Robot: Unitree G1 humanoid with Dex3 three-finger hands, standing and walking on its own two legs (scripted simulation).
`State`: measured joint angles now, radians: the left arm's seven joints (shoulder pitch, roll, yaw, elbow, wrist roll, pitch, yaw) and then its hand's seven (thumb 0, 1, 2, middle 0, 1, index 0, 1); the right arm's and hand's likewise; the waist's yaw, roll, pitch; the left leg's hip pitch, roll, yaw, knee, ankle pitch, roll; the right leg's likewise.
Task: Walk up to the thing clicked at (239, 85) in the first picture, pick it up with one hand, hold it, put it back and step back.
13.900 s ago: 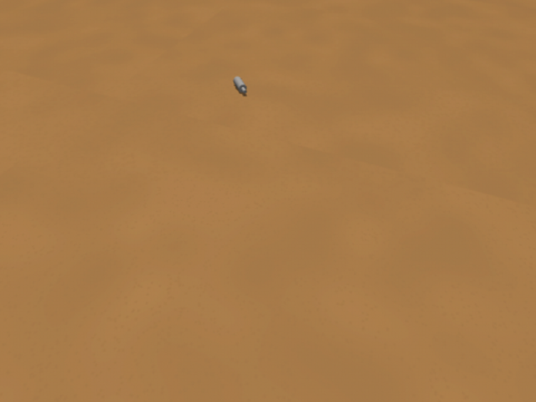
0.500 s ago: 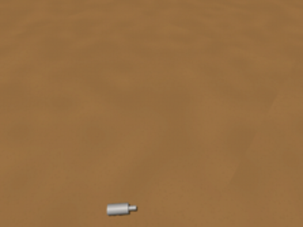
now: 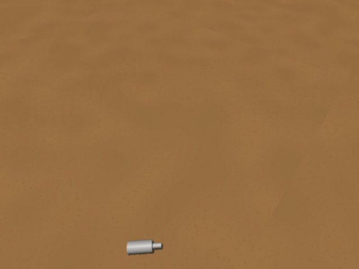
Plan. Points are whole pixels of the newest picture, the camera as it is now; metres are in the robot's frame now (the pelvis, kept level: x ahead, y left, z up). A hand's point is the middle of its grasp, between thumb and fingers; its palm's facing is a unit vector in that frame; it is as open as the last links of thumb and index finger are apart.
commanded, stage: stand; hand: left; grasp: from above
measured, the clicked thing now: (144, 246) +0.34 +0.17 -0.75
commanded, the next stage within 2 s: rise first in 0.76 s
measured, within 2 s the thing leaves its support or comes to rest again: neither
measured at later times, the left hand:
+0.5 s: hand out of the picture +0.07 +0.25 -0.16, palm faces -0.01 -0.94 -0.35, open 7.4 cm
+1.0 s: hand out of the picture +0.12 +0.25 -0.16, palm faces +0.05 -0.94 -0.33, open 7.8 cm
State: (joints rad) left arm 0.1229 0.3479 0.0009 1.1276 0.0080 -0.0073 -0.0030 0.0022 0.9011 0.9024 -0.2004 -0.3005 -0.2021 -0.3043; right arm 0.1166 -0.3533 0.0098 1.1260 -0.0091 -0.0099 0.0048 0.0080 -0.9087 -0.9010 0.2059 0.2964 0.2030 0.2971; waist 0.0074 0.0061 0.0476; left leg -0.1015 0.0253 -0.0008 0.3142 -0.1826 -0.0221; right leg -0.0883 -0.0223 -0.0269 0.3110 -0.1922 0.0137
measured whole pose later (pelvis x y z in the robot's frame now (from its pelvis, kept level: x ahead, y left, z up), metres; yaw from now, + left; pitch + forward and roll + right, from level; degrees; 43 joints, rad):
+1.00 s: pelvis -0.01 +0.00 -0.01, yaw +0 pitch +2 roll +0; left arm 0.01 0.33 0.07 1.08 0.00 -0.02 0.00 0.01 0.77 0.91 -0.20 -0.44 -0.19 -0.45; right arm 0.18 -0.32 0.01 0.90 0.05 -0.04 -0.04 0.01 -0.91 -0.90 0.20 0.30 0.20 0.30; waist 0.00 0.00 0.05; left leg -0.27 0.02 -0.01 0.46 -0.23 -0.02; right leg -0.26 -0.03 -0.03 0.46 -0.25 0.01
